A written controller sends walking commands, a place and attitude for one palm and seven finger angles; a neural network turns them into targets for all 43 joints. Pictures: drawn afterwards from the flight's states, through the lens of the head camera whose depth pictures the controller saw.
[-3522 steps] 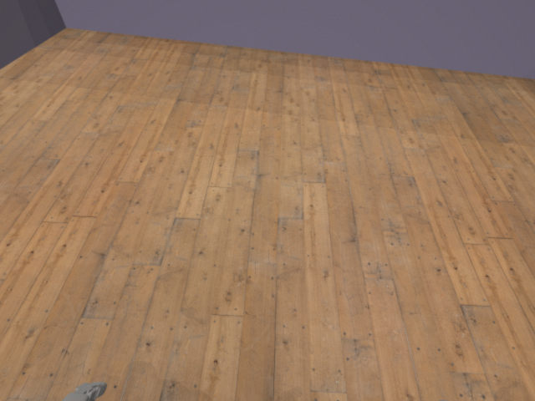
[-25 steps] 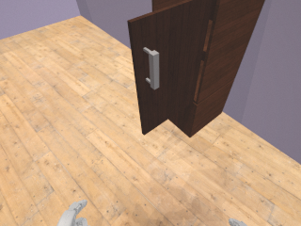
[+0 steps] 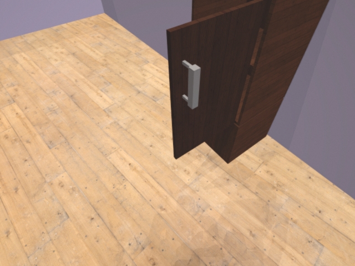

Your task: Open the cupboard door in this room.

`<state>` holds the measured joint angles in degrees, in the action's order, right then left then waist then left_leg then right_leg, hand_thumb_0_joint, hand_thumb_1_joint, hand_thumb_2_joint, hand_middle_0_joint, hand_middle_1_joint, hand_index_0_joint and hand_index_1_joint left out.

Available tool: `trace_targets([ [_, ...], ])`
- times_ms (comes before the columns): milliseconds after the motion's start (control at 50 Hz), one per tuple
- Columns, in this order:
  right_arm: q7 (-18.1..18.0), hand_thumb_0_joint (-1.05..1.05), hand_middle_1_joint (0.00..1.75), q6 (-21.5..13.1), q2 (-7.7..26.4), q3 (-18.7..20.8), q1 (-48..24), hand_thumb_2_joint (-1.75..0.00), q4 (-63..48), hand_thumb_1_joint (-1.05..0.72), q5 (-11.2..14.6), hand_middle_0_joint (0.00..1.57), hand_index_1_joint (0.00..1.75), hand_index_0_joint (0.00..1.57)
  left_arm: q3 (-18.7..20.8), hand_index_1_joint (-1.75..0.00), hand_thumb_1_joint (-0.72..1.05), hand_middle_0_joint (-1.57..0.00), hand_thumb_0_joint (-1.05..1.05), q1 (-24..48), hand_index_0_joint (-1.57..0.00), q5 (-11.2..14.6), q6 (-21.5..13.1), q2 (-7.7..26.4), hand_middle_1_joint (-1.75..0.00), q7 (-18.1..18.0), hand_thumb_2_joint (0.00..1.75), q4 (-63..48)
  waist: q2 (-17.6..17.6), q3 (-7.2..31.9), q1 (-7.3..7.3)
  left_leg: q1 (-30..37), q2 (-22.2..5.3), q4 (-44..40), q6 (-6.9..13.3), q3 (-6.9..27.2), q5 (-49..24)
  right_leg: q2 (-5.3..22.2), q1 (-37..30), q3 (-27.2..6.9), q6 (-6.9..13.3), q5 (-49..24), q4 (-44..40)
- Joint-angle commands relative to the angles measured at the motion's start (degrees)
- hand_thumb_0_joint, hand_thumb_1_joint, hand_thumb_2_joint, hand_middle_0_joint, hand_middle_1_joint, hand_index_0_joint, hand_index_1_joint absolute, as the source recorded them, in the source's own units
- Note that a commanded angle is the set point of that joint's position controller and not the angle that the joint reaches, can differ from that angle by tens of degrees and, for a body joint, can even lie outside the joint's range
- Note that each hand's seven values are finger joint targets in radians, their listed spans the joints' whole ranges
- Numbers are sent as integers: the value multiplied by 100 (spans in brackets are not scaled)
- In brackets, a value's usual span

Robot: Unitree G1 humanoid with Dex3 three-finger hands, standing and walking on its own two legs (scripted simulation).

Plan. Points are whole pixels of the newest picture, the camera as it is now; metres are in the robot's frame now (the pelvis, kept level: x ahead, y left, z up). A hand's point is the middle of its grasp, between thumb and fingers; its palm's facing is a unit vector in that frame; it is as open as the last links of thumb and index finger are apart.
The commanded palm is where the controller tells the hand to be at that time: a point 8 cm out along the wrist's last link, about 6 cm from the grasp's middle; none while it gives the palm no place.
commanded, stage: let the arm hang, fingers relaxed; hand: left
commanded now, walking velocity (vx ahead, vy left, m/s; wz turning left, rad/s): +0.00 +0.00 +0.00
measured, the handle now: (189, 84) +0.62 +0.00 +0.06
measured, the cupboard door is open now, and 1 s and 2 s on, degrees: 90 90 90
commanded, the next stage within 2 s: look to check the result in 0.38 s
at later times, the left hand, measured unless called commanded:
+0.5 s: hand out of the picture +0.01 +0.20 -0.17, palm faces +0.03 -0.98 -0.21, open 7.3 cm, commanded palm none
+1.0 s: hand out of the picture +0.08 +0.25 -0.16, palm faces +0.00 -0.95 -0.32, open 7.3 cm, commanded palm none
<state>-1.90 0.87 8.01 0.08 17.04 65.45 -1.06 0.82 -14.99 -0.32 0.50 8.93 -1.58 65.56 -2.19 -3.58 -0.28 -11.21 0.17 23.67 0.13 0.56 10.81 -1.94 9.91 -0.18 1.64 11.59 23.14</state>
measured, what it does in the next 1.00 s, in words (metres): stands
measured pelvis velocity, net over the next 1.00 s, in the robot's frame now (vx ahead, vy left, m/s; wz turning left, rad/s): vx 0.01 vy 0.01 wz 0.00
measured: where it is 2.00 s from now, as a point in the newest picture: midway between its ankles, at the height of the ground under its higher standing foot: outside the picture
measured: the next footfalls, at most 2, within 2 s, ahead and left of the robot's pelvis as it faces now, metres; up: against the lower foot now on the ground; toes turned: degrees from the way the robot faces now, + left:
none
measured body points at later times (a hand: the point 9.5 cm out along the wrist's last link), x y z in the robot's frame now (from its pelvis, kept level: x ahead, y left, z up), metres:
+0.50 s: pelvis +0.00 +0.02 +0.00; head +0.01 +0.01 +0.45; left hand +0.01 +0.25 -0.16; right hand +0.00 -0.21 -0.16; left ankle +0.02 +0.12 -0.74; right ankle +0.01 -0.10 -0.74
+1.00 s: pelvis +0.01 +0.01 +0.00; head +0.03 +0.00 +0.45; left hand +0.08 +0.30 -0.13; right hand +0.07 -0.27 -0.14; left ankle +0.02 +0.12 -0.74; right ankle +0.01 -0.10 -0.74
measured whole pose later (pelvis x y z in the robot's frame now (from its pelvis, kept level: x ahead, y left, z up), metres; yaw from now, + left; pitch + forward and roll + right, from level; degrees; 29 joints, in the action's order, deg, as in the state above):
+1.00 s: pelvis +0.01 +0.01 +0.00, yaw +0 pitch -1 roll +0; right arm -0.7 -0.5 17.3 0.9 7.4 64.7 -0.9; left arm 1.2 -6.5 -0.8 -1.0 16.5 -0.3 64.8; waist -1.3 -3.7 -0.2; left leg -8.8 1.6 19.6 1.3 0.2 9.4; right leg -0.4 7.9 -0.6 0.4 10.9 20.2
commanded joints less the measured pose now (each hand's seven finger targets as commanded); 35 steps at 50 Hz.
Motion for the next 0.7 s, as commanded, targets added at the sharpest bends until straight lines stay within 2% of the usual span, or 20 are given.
trace_targets([
  [0,-31,0,30,-72,483,93,342,-90,-123,-90,-30,20,30,20,105,-30,90,-20,0,-256,-20,0,-94,570,-30,-50,90,-153,195,-117,-6,-123,-456,-486,174,372,80,663,250,-513,139,307,-552],
  [60,-24,0,30,-79,446,100,361,-90,-103,-90,-27,20,30,20,114,-30,90,-20,0,-268,-20,-9,-98,549,-30,-56,90,-148,272,-127,-11,-153,-455,-489,174,373,114,671,261,-482,123,328,-521],
  [160,-27,0,30,-106,443,107,343,-90,-107,-90,-29,20,30,20,125,-30,90,-20,0,-270,-20,-13,-113,524,-30,-57,90,-159,100,-75,-13,-165,-475,-525,181,422,89,671,228,-481,118,173,-438],
  [200,-30,0,30,-104,478,111,291,-90,-121,-90,-29,20,30,20,115,-30,90,-20,0,-286,-20,-15,-105,520,-30,-51,90,-137,7,-169,-6,-212,-491,-587,184,468,298,656,318,-472,107,263,-427],
  [280,-27,0,30,-124,553,138,260,-90,-165,-90,-27,20,30,20,128,-30,90,-20,0,-252,-20,-25,-124,551,-30,-45,90,-156,124,-123,-12,-167,-513,-602,192,485,230,660,291,-459,97,147,-398],
  [320,-27,0,30,-138,609,153,222,-90,-181,-90,-25,20,30,20,144,-30,90,-20,0,-231,-20,-29,-133,602,-30,-40,90,-171,44,-61,-16,-113,-526,-608,205,504,173,668,265,-448,96,60,-378],
  [380,-20,0,30,-146,707,173,145,-90,-211,-90,-18,20,30,20,155,-30,90,-20,0,-172,-20,-31,-151,694,-30,-34,90,-181,183,-19,-16,-70,-518,-579,208,502,110,691,243,-464,99,48,-405],
  [440,-20,0,30,-149,816,194,72,-90,-231,-90,-13,20,30,20,166,-30,90,-20,0,-88,-20,-39,-159,781,-30,-31,90,-191,92,-45,-18,-71,-555,-622,218,527,116,682,223,-469,108,15,-409],
  [520,-8,0,30,-161,984,207,-94,-90,-248,-90,-19,20,30,20,181,-30,90,-20,0,45,-20,-40,-162,915,-30,-10,90,-214,141,-60,-24,-55,-559,-700,221,590,236,690,233,-489,110,94,-432],
  [600,7,0,30,-182,1157,229,-257,-90,-276,-90,-13,20,30,20,200,-30,90,-20,0,176,-20,-37,-194,1108,-30,6,90,-236,241,140,-22,103,-552,-636,219,561,-62,736,113,-504,117,-63,-464],
  [680,17,0,30,-203,1337,232,-444,-90,-289,-90,-12,20,30,20,217,-30,90,-20,0,358,-20,-35,-211,1288,-30,19,90,-265,157,212,-10,187,-587,-661,216,583,-328,769,14,-507,123,-254,-479],
])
